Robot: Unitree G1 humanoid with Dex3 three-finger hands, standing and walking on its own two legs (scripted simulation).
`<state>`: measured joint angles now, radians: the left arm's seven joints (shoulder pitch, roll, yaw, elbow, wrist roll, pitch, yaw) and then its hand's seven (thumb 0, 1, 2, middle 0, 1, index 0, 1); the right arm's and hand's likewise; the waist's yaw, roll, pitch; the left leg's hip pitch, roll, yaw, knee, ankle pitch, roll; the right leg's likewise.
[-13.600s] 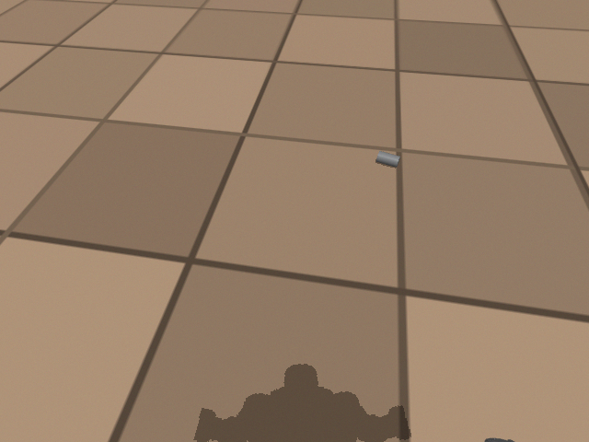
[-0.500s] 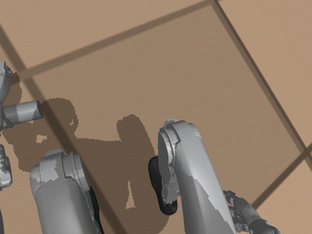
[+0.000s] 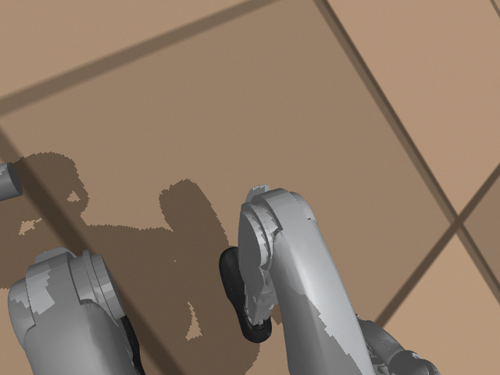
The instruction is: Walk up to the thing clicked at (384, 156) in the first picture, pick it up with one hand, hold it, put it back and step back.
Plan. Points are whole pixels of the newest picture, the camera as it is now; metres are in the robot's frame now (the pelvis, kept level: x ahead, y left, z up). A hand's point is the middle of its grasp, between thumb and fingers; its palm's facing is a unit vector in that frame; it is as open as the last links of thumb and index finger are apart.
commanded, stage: rest palm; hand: left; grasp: from above
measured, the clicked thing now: out of the picture +0.44 +0.30 -0.27
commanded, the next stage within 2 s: close in 0.58 s
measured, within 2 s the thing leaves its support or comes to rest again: neither
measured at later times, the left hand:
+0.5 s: hand out of the picture +0.43 +0.29 -0.24, palm faces -0.44 -0.12 -0.89, open 14.2 cm
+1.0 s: hand out of the picture +0.42 +0.29 -0.25, palm faces -0.47 -0.14 -0.87, open 13.1 cm
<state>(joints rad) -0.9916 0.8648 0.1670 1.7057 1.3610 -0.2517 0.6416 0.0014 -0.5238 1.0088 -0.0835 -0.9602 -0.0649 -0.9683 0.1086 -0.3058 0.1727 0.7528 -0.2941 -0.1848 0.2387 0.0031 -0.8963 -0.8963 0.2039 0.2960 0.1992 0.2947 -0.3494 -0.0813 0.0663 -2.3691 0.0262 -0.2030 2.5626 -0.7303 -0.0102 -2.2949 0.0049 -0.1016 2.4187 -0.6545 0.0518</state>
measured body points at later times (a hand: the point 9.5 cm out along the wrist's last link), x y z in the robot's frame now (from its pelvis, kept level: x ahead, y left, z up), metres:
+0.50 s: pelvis +0.00 +0.01 +0.00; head +0.25 +0.12 +0.35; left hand +0.45 +0.30 -0.19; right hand +0.05 -0.25 -0.07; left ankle +0.06 +0.13 -0.26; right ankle +0.11 -0.13 -0.26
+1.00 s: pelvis +0.00 +0.01 +0.00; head +0.26 +0.12 +0.34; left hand +0.45 +0.30 -0.20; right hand +0.04 -0.25 -0.06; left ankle +0.06 +0.13 -0.26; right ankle +0.11 -0.13 -0.26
